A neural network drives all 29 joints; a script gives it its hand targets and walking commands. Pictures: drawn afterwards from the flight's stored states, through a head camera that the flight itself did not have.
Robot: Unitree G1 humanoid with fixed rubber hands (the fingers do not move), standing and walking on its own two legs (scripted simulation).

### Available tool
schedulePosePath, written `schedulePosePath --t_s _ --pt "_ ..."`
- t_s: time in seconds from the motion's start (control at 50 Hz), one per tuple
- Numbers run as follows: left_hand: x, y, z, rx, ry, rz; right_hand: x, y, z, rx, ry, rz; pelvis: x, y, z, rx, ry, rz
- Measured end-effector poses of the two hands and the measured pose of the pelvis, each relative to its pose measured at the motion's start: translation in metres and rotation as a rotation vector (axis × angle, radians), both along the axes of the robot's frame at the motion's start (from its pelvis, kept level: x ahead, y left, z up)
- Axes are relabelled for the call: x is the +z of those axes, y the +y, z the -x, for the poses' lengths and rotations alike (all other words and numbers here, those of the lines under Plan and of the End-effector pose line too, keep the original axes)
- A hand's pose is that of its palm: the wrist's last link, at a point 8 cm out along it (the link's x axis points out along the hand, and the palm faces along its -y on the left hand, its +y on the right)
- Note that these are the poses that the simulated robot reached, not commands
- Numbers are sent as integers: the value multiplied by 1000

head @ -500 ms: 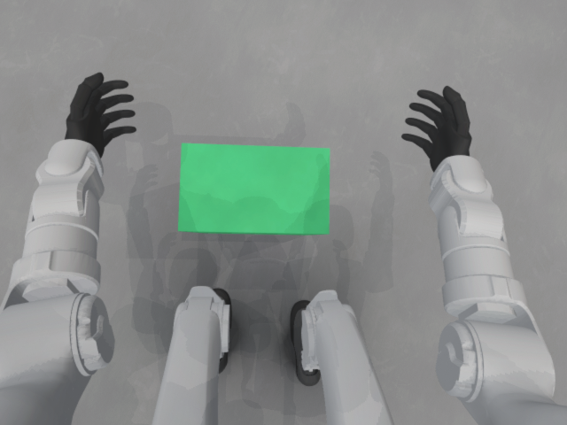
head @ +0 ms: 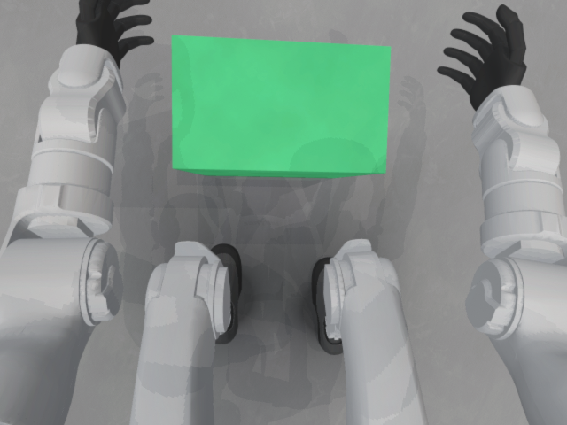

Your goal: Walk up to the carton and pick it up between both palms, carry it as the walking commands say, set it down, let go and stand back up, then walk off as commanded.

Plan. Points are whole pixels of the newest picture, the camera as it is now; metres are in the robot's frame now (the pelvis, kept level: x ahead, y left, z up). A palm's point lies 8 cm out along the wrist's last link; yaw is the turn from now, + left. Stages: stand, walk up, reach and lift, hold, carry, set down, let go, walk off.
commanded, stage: reach and lift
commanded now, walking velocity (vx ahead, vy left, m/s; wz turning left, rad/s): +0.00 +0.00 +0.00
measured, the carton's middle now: (275, 127) +0.48 +0.01 -0.29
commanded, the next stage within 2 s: none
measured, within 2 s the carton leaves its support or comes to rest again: leaves its support in 1.98 s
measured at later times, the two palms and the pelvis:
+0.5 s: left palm (135, 84) +0.52 +0.22 -0.24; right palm (426, 110) +0.51 -0.22 -0.24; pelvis -0.01 -0.03 -0.08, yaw +1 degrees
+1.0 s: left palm (149, 84) +0.53 +0.20 -0.24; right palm (411, 107) +0.52 -0.19 -0.24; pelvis -0.01 -0.02 -0.08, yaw +1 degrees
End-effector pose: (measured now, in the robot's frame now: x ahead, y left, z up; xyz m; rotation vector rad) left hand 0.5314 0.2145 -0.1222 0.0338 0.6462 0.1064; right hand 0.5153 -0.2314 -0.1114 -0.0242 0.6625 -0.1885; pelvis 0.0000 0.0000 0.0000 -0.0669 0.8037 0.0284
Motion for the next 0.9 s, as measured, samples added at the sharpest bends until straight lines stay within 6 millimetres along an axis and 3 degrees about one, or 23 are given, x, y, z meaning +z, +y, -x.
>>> schedulePosePath --t_s 0.08,0.16,0.2,0.32,0.44,0.62,0.76,0.9 --pt "-37 -4 8 0 39 -15 -40 4 4 0 31 -8 -13 -1 8 5 -104 -8" --pt "-71 0 9 35 13 -34 -70 9 -7 12 -41 6 -23 -5 19 11 -277 -21" --pt "-89 2 10 47 32 -28 -88 14 -7 30 -17 6 -36 -8 17 7 -262 -25" --pt "-97 -6 8 7 5 -52 -116 14 -6 20 10 16 -65 -19 11 6 -283 -43" --pt "-113 3 10 62 52 -49 -128 14 -1 19 40 0 -77 -27 10 -12 -313 -55" --pt "-121 -8 8 37 48 -37 -136 9 6 -8 45 -3 -84 -29 9 -14 -326 -60" --pt "-115 0 5 52 17 -44 -131 18 0 5 18 -21 -86 -26 9 -16 -326 -61" --pt "-116 -8 5 16 20 -38 -130 27 -2 14 11 -20 -83 -22 10 -8 -320 -50"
